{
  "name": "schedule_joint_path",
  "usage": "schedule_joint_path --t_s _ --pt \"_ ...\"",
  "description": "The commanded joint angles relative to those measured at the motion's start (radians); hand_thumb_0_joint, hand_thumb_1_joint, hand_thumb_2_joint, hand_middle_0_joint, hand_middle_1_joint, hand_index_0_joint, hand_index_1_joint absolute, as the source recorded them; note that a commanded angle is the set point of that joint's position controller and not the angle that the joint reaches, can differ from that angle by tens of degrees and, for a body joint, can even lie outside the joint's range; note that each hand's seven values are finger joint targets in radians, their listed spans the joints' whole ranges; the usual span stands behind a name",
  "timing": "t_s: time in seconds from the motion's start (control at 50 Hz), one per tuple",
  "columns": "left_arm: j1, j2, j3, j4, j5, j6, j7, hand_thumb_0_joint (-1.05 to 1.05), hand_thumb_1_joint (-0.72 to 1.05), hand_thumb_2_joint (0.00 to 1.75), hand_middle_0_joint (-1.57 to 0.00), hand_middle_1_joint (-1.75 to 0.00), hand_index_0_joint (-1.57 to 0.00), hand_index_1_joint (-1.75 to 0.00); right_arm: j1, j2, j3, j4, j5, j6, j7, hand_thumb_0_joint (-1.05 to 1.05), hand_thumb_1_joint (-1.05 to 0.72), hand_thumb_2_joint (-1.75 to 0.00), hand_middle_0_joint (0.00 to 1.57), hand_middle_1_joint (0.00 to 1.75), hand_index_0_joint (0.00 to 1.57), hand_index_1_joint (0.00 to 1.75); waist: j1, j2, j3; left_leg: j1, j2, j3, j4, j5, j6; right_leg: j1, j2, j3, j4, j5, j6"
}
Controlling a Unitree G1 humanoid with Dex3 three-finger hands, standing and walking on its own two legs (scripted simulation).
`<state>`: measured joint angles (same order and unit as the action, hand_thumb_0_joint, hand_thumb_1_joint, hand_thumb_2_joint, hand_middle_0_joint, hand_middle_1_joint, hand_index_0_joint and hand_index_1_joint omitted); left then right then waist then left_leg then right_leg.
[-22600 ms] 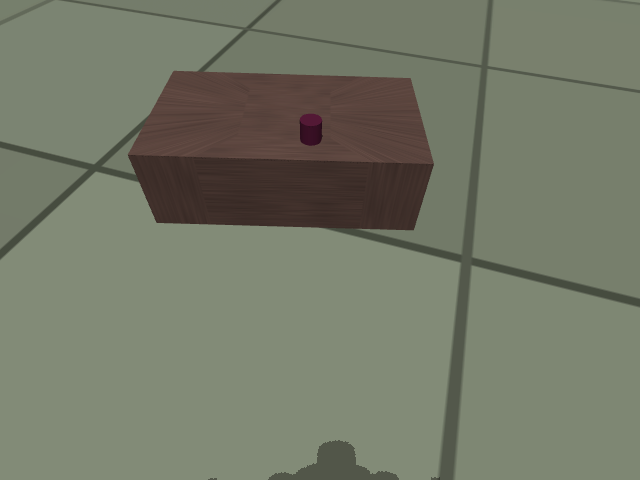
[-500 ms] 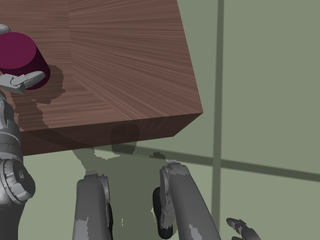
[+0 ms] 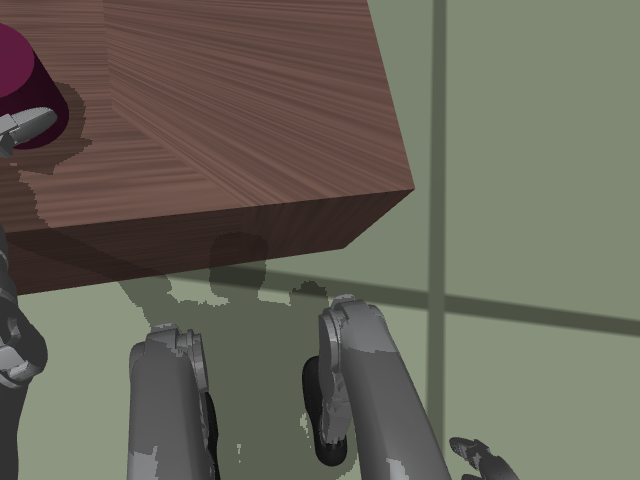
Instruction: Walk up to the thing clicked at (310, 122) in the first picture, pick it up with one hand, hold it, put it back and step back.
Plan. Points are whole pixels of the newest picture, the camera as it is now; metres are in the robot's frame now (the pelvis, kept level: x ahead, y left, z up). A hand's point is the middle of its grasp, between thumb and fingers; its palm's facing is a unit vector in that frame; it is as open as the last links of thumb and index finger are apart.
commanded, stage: lower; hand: left
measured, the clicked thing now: (5, 90) +0.55 +0.25 -0.01
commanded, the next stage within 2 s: loosen in 0.70 s
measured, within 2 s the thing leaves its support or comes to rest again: rests again in 0.50 s
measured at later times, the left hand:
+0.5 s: hand out of the picture +0.56 +0.27 -0.02, palm faces +0.32 -0.95 -0.02, open 11.5 cm
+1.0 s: hand out of the picture +0.56 +0.27 -0.03, palm faces +0.31 -0.95 +0.00, open 11.4 cm
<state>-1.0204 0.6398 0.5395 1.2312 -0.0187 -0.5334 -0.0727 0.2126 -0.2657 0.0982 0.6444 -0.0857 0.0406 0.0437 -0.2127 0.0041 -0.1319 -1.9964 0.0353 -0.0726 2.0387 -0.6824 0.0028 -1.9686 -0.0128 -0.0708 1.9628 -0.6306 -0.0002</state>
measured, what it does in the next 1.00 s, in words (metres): stands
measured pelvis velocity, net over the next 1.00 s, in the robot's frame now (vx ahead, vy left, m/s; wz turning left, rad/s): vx -0.01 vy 0.00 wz -0.01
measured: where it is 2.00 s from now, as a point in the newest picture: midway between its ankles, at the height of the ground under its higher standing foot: (266, 447)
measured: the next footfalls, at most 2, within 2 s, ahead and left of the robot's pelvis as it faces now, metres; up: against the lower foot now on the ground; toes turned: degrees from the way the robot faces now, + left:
none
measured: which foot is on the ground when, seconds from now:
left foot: down 0.00-1.00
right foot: down 0.00-1.00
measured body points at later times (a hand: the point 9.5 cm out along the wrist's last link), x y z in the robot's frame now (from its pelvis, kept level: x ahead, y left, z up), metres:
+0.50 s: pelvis +0.00 +0.00 -0.03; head +0.24 +0.05 +0.35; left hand +0.53 +0.32 -0.02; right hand +0.05 -0.27 -0.14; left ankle +0.07 +0.12 -0.41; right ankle +0.10 -0.12 -0.41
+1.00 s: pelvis -0.01 +0.00 -0.04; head +0.23 +0.06 +0.34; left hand +0.54 +0.32 -0.03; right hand +0.04 -0.27 -0.15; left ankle +0.07 +0.12 -0.41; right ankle +0.10 -0.12 -0.41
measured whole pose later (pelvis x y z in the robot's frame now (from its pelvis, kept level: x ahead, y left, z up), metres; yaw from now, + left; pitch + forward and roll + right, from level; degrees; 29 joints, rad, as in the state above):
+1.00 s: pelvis -0.01 +0.00 -0.04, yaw -1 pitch +36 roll -6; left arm -1.06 0.68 0.55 1.20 -0.01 -0.49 -0.09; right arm 0.21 -0.29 0.11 0.62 -0.09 0.07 0.05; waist -0.23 0.00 -0.09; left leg -2.11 0.03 -0.09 2.17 -0.69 0.01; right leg -2.07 -0.02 -0.08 2.09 -0.64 0.00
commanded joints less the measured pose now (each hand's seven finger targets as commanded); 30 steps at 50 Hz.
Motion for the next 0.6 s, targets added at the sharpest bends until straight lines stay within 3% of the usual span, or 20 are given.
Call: schedule_joint_path --t_s 0.0,0.04,0.1,0.16,0.22,0.26,0.3,0.32,0.38,0.46,0.52,0.56,0.58 --pt "-0.373 0.275 0.033 -0.198 -0.009 -0.070 0.001 0.00 -0.01 1.24 -1.32 -1.42 -1.32 -1.44 0.195 -0.225 -0.078 -0.030 0.003 -0.007 -0.014 0.00 -0.93 -0.91 0.20 0.30 0.20 0.30 0.010 0.209 -0.681 0.416 -0.010 0.010 -0.226 0.199 0.021 0.389 0.028 0.005 -0.188 0.174 -0.040" --pt "-0.398 0.268 0.016 -0.214 -0.006 -0.067 -0.003 0.00 -0.02 1.25 -1.30 -1.42 -1.30 -1.44 0.189 -0.225 -0.077 -0.033 0.001 -0.005 -0.014 0.00 -0.93 -0.91 0.20 0.30 0.20 0.30 0.001 0.247 -0.677 0.417 -0.012 0.013 -0.223 0.178 0.020 0.375 0.026 0.005 -0.180 0.160 -0.040" --pt "-0.423 0.320 0.042 -0.260 0.007 -0.064 -0.002 0.00 -0.01 1.24 -1.30 -1.41 -1.30 -1.43 0.206 -0.235 -0.078 -0.018 -0.002 0.000 -0.012 0.00 -0.93 -0.91 0.20 0.30 0.20 0.30 0.013 0.280 -0.717 0.454 -0.007 0.009 -0.205 0.235 0.015 0.355 0.025 0.001 -0.153 0.195 -0.044" --pt "-0.426 0.277 0.025 -0.253 -0.002 -0.056 -0.005 0.00 0.01 1.23 -1.29 -1.40 -1.29 -1.41 0.211 -0.235 -0.077 -0.017 -0.002 0.006 -0.012 0.00 -0.93 -0.91 0.20 0.30 0.20 0.30 -0.004 0.294 -0.705 0.464 -0.005 -0.003 -0.206 0.233 0.011 0.327 0.024 -0.009 -0.139 0.189 -0.045" --pt "-0.416 0.290 0.026 -0.243 0.001 -0.047 -0.004 0.00 -0.02 1.21 -1.28 -1.38 -1.28 -1.40 0.207 -0.236 -0.079 -0.019 0.001 0.007 -0.015 0.00 -0.92 -0.91 0.20 0.30 0.20 0.30 -0.004 0.267 -0.692 0.410 -0.010 0.008 -0.197 0.183 0.016 0.345 0.025 -0.003 -0.147 0.161 -0.042" --pt "-0.405 0.301 0.043 -0.248 -0.003 -0.043 -0.004 0.00 -0.02 1.20 -1.27 -1.36 -1.27 -1.38 0.208 -0.240 -0.079 -0.019 -0.001 0.009 -0.015 0.00 -0.92 -0.91 0.20 0.30 0.20 0.30 0.002 0.244 -0.706 0.405 -0.009 0.010 -0.179 0.212 0.020 0.357 0.025 -0.001 -0.140 0.186 -0.039" --pt "-0.402 0.261 0.013 -0.223 -0.008 -0.037 -0.009 0.00 -0.03 1.21 -1.26 -1.37 -1.26 -1.39 0.202 -0.239 -0.074 -0.021 0.000 0.009 -0.015 0.00 -0.93 -0.91 0.20 0.30 0.20 0.30 -0.018 0.247 -0.678 0.400 -0.009 0.007 -0.170 0.217 0.020 0.341 0.024 -0.005 -0.135 0.189 -0.038" --pt "-0.417 0.284 0.036 -0.252 -0.010 -0.040 -0.005 0.00 0.00 1.21 -1.27 -1.36 -1.27 -1.38 0.207 -0.241 -0.076 -0.016 -0.002 0.009 -0.016 0.00 -0.92 -0.91 0.20 0.30 0.20 0.30 -0.009 0.243 -0.674 0.387 -0.008 0.009 -0.165 0.215 0.021 0.339 0.025 -0.005 -0.133 0.190 -0.037" --pt "-0.399 0.297 0.034 -0.248 0.001 -0.038 -0.008 0.00 -0.01 1.21 -1.25 -1.35 -1.25 -1.37 0.210 -0.242 -0.075 -0.017 -0.003 0.013 -0.013 0.00 -0.91 -0.91 0.20 0.30 0.20 0.30 0.005 0.271 -0.678 0.410 -0.008 0.008 -0.171 0.228 0.016 0.323 0.025 -0.008 -0.122 0.189 -0.042" --pt "-0.410 0.283 0.028 -0.249 0.001 -0.037 -0.008 0.00 0.01 1.20 -1.26 -1.35 -1.26 -1.37 0.206 -0.241 -0.075 -0.025 -0.004 0.014 -0.013 0.00 -0.92 -0.91 0.20 0.30 0.20 0.30 -0.012 0.252 -0.675 0.375 -0.007 0.007 -0.156 0.212 0.018 0.330 0.027 -0.011 -0.116 0.185 -0.038" --pt "-0.422 0.314 0.045 -0.273 -0.004 -0.039 -0.006 0.00 0.02 1.20 -1.28 -1.36 -1.28 -1.38 0.208 -0.245 -0.074 -0.028 -0.002 0.014 -0.011 0.00 -0.92 -0.90 0.20 0.30 0.20 0.30 -0.003 0.257 -0.693 0.372 -0.009 0.006 -0.154 0.210 0.018 0.334 0.027 -0.012 -0.108 0.184 -0.039" --pt "-0.425 0.283 0.019 -0.261 0.001 -0.036 -0.006 0.00 0.02 1.20 -1.26 -1.35 -1.26 -1.37 0.206 -0.245 -0.073 -0.030 -0.004 0.016 -0.010 0.00 -0.91 -0.91 0.20 0.30 0.20 0.30 -0.010 0.283 -0.686 0.394 -0.008 0.002 -0.160 0.216 0.015 0.315 0.025 -0.014 -0.102 0.185 -0.043" --pt "-0.417 0.292 0.032 -0.267 0.002 -0.037 -0.005 0.00 0.04 1.21 -1.25 -1.35 -1.25 -1.37 0.211 -0.247 -0.073 -0.025 -0.006 0.016 -0.010 0.00 -0.91 -0.91 0.20 0.30 0.20 0.30 -0.009 0.266 -0.700 0.396 -0.007 0.002 -0.145 0.235 0.017 0.321 0.027 -0.015 -0.101 0.201 -0.039"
